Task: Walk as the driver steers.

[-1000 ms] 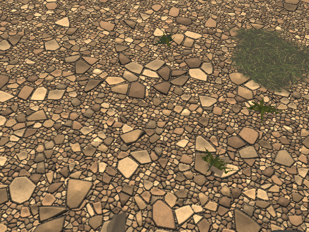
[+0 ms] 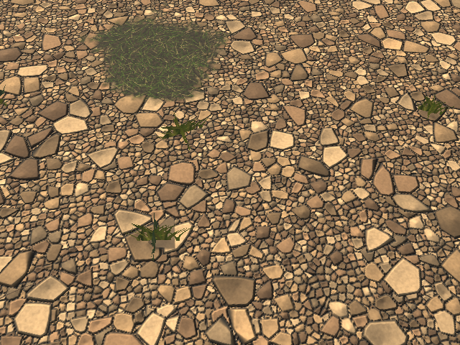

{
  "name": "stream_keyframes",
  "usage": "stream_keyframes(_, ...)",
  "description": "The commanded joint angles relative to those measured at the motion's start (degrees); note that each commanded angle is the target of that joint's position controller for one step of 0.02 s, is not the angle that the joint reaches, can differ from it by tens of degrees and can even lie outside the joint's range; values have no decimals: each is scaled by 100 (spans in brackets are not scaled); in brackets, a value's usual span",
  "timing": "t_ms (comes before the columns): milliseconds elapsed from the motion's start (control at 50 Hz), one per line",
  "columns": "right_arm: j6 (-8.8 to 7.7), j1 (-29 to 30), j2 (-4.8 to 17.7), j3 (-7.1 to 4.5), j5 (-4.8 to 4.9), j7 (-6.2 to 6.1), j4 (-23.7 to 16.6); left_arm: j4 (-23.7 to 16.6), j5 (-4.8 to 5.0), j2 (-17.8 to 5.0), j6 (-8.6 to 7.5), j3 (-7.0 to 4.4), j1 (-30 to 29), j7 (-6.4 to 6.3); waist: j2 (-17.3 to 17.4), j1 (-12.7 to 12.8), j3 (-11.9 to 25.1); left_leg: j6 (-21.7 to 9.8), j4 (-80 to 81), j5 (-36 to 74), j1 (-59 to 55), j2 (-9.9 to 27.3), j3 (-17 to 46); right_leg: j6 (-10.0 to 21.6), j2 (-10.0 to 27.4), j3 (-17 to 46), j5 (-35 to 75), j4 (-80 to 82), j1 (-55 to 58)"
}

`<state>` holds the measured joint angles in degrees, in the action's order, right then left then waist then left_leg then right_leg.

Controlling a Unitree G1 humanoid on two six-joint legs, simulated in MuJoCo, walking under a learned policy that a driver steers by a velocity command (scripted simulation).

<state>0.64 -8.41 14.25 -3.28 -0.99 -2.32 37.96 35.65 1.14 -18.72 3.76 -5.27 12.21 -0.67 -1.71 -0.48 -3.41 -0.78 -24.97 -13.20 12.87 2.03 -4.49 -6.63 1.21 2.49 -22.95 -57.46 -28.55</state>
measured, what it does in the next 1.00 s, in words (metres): steps on the spot, turning right: right foot, then left foot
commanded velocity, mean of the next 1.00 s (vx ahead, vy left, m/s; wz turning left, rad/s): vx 0.00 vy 0.00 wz -0.49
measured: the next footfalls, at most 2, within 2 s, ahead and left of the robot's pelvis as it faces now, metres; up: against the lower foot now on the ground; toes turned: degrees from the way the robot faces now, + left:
right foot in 0.16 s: +0.03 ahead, -0.15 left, +0.00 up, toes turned -7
left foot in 0.66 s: +0.09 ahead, +0.06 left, +0.00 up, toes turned -28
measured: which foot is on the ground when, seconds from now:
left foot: down 0.00-0.16, up 0.18-0.64, down 0.66-1.00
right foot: up 0.00-0.14, down 0.16-0.66, up 0.68-0.98, down 1.00-1.00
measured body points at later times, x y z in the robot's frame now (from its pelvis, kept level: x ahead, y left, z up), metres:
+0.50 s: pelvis -0.01 -0.05 +0.00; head +0.02 -0.08 +0.45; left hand +0.23 +0.18 -0.07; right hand +0.09 -0.36 -0.10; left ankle +0.06 +0.10 -0.69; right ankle -0.01 -0.14 -0.74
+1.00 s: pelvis +0.00 -0.03 -0.01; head +0.02 -0.04 +0.44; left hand +0.26 +0.14 -0.11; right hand +0.00 -0.32 -0.11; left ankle +0.06 +0.08 -0.74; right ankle -0.08 -0.14 -0.74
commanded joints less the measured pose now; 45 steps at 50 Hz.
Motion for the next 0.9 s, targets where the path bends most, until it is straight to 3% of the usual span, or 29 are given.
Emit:
stream_keyframes(20, -26, 121, 1252, -368, 50, 26, -341, -657, -19, -286, -122, 5, -459, 76, 1169, -216, 716, -1292, 605, 2198, -765, 1462, 816, 70, 105, -343, -79, 802, 70)
stream_keyframes(100, -39, 133, 1330, -393, 212, 87, -249, -629, 7, -364, -62, -56, -156, 167, 1170, -29, 761, -1077, 208, 2196, -717, 1599, 664, 406, 3, -562, 378, 2098, 770)
stream_keyframes(120, -43, 169, 1286, -382, 272, 84, -213, -555, 4, -366, -59, -85, 69, 177, 1105, 122, 788, -871, -94, 1990, -545, 1513, 484, 581, -106, -663, 885, 2793, 1230)
stream_keyframes(140, -70, -116, 1097, -333, 276, 97, -75, -479, -8, -530, -60, -163, 303, 132, 788, 177, 854, -505, -591, 1443, -105, 1311, 194, 780, -192, -509, 1481, 3343, 1960)
stream_keyframes(160, -90, -266, 783, -241, 80, 130, -102, -519, -2, -1079, -82, -323, 550, 45, -505, 145, 954, 76, -2023, -192, 1130, 780, -389, 1178, 790, 938, 3137, 3657, 3011)
stream_keyframes(180, -116, 243, 575, -130, -101, 79, -515, -688, -159, -1576, -160, -378, 458, 16, -1748, 198, 843, 476, -3305, -2541, 2700, -81, -185, 2436, 2148, 2904, 4006, 3690, 3015)
stream_keyframes(200, -115, 593, 878, -231, -1, 35, -538, -681, -264, -1215, -291, -291, 566, 60, -1033, 560, 1125, 480, -4238, -2603, 2695, -43, 631, 2785, 2131, 2804, 3737, 3795, 2794)
stream_keyframes(220, -88, 551, 969, -269, 93, 37, -495, -618, -251, -1045, -364, -201, 290, 51, -841, 343, 909, 412, -4445, -2103, 2703, 53, 777, 2481, 1803, 2224, 3390, 3770, 2535)
stream_keyframes(240, -69, 395, 986, -307, 70, 12, -358, -645, -152, -921, -383, -180, -67, 23, -525, 167, 785, 395, -4293, -1569, 2670, 123, 835, 2116, 1406, 1828, 2895, 3746, 2368)
stream_keyframes(260, -49, 348, 1032, -331, 13, -16, -326, -674, -54, -819, -367, -132, -327, -1, -508, 77, 722, 436, -4167, -1173, 2661, 121, 836, 1930, 1228, 1677, 2873, 3716, 2249)
stream_keyframes(280, -50, 261, 998, -333, -13, -5, -285, -697, -48, -761, -353, -83, -419, -27, -575, 5, 775, 499, -4278, -890, 2413, 31, 777, 1903, 1084, 1549, 3185, 3695, 2037)
stream_keyframes(340, -62, 120, 837, -283, 43, 23, -241, -684, -116, -735, -332, -54, -367, -70, -561, -21, 923, 599, -3966, -514, 2198, -130, 739, 1937, 929, 1501, 3144, 3670, 2001)
stream_keyframes(420, -75, 397, 725, -221, 47, 28, -359, -615, -88, -865, -284, -106, -220, -118, -652, 125, 831, 635, -2838, -554, 2093, -235, 857, 1962, 902, 1929, 2486, 3624, 2112)
stream_keyframes(500, -134, 467, 728, -217, 91, 87, -398, -615, -83, -952, -231, -148, -276, -89, -741, 178, 770, 554, -2071, -827, 1573, -381, 930, 1981, 853, 2385, 2217, 3519, 1850)
stream_keyframes(580, -222, 334, 773, -247, 149, 169, -400, -622, -29, -948, -175, -164, -422, -55, -842, 139, 844, 438, -1242, -873, 1026, -509, 965, 1905, 746, 2843, 2748, 3321, 1893)
stream_keyframes(620, -267, 22, 761, -277, 146, 208, -310, -632, 55, -893, -136, -156, -606, -70, -779, -88, 914, 318, -114, -164, 359, -511, 864, 1692, 529, 2853, 2753, 3092, 1783)
stream_keyframes(640, -277, -150, 865, -321, 104, 198, -252, -631, 81, -787, -127, -130, -578, -91, -601, -142, 970, 188, 390, 538, -266, -242, 937, 1442, 319, 2702, 2176, 2876, 1432)
stream_keyframes(660, -253, -255, 1199, -378, -6, 169, -301, -588, -13, -455, -133, -38, -260, -88, 417, 19, 1193, -236, 572, 1217, -1002, 899, 1914, 1065, -172, 1999, 517, 1840, 787)
stream_keyframes(680, -211, -102, 1502, -422, -156, 187, -295, -695, 25, -569, -188, -95, -204, -110, 1839, 193, 720, -1275, 757, 2176, -786, 1863, 3279, 677, -1075, 928, -1470, 777, -382)
stream_keyframes(700, -232, 25, 1234, -365, -125, 180, -405, -563, -106, -1027, -236, -239, -82, -133, 1397, 122, 710, -1715, 782, 1996, -461, 2180, 3434, 399, -656, 942, -1491, -540, -416)
stream_keyframes(720, -224, 265, 965, -276, -67, 143, -457, -423, -50, -1134, -225, -304, -56, -116, 1037, 199, 607, -1524, 720, 1713, -288, 1822, 2881, 310, -588, 918, -1080, -1011, -381)
stream_keyframes(740, -207, 460, 860, -232, -2, 124, -484, -268, -43, -973, -173, -287, 32, -134, 834, 264, 494, -1246, 665, 1394, -222, 1413, 2379, 203, -569, 869, -757, -1180, -353)
stream_keyframes(760, -201, 495, 801, -195, 77, 106, -471, -234, -61, -822, -132, -247, 21, -144, 841, 206, 422, -1169, 631, 1461, -288, 1255, 2161, 128, -589, 855, -486, -1324, -467)
stream_keyframes(800, -160, 352, 752, -140, 59, 73, -414, -242, -20, -490, -126, -129, -101, -120, 868, 110, 420, -1168, 626, 1868, -333, 996, 1687, 37, -586, 627, -264, -982, -303)
stream_keyframes(860, -110, 197, 759, -122, 41, 66, -317, -319, -64, -166, -161, 36, -370, -102, 1116, -31, 656, -1156, 493, 2034, -709, 900, 1442, -14, -268, 273, -274, 531, 213)
stream_keyframes(900, -58, 62, 941, -166, 77, 93, -246, -323, -69, -71, -186, 106, -455, -68, 1299, -153, 697, -1201, 443, 2139, -659, 943, 1463, 16, -176, -28, -428, 1475, 750)
Keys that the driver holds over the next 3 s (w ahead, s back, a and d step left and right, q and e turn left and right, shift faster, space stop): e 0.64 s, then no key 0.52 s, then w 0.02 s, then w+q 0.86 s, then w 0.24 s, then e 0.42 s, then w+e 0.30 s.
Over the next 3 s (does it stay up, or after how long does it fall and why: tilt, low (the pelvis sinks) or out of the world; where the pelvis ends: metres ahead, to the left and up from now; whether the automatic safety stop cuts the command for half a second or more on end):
stays up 0.69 -0.09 -0.01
